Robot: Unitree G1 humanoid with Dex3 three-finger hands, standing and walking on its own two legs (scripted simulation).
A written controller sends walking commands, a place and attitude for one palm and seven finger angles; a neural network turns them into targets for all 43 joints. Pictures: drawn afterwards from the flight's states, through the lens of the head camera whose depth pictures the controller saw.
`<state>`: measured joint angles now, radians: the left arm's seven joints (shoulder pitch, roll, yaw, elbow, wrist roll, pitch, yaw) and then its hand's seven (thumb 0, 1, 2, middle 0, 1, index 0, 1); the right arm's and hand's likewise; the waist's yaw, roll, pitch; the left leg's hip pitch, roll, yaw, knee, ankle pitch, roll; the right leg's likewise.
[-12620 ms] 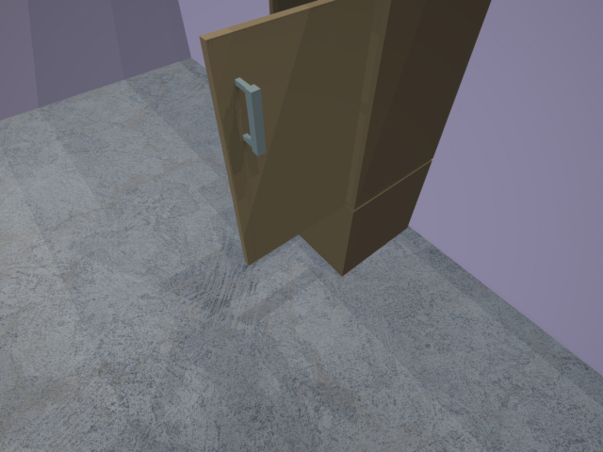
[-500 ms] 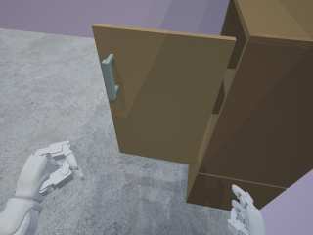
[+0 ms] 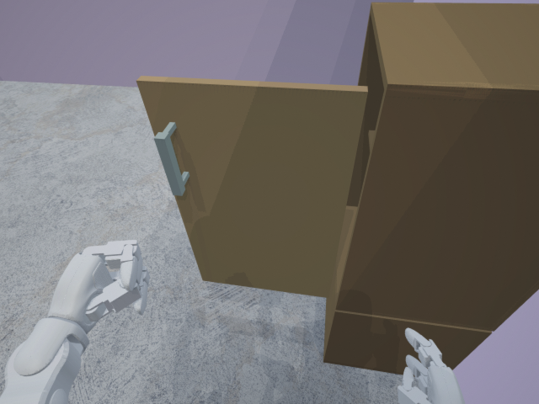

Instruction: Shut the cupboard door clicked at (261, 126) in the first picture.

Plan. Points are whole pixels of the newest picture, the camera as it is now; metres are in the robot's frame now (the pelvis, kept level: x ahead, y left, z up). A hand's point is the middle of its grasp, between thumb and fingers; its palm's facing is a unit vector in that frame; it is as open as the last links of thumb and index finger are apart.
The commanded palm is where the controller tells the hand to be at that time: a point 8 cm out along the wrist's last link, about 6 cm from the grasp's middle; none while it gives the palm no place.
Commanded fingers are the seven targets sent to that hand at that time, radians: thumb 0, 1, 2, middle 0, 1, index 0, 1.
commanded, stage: raise the hand and make a fist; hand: left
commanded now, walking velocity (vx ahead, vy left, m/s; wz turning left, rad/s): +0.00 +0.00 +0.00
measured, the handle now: (174, 159) +0.48 +0.21 +0.12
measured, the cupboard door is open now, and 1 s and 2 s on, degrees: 90 90 90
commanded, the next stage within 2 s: bring the fist close to the handle in 0.24 s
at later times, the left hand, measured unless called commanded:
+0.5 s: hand (138, 278) +0.24 +0.19 +0.12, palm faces +0.00 -1.00 -0.09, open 3.1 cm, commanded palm +0.23 +0.23 +0.13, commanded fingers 0.00 0.90 0.90 -1.30 -1.50 -1.30 -1.50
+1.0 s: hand (165, 228) +0.33 +0.18 +0.12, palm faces -0.07 -1.00 -0.06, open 3.1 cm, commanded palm +0.31 +0.23 +0.13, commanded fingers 0.00 0.90 0.90 -1.30 -1.50 -1.30 -1.50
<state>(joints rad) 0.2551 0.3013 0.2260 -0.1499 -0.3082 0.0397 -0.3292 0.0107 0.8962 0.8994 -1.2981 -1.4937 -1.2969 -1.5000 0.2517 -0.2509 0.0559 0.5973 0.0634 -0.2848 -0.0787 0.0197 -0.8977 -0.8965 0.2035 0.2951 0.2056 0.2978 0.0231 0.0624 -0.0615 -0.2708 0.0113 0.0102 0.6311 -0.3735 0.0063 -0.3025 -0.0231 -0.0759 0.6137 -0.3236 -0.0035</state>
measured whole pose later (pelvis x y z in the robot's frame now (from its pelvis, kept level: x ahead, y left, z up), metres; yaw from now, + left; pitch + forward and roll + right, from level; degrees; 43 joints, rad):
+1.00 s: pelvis +0.01 +0.00 +0.00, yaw -1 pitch +2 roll +0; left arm -0.15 0.30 0.20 0.22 -0.25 -0.02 -0.28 0.01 0.90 0.90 -1.30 -1.50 -1.30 -1.50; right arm 0.25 -0.27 0.03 0.66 0.06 -0.23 -0.09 0.02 -0.90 -0.90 0.20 0.29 0.20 0.30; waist 0.01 0.05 -0.03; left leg -0.26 0.01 0.02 0.59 -0.36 0.01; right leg -0.30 -0.03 -0.06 0.59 -0.32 0.00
